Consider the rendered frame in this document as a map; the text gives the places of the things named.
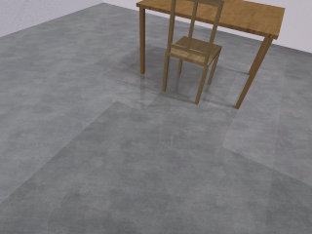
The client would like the table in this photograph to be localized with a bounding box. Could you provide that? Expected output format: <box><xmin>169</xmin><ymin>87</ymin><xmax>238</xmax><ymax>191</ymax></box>
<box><xmin>136</xmin><ymin>0</ymin><xmax>286</xmax><ymax>109</ymax></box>

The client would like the chair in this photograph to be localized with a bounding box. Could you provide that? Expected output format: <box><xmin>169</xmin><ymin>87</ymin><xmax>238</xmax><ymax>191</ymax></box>
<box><xmin>162</xmin><ymin>0</ymin><xmax>225</xmax><ymax>105</ymax></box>

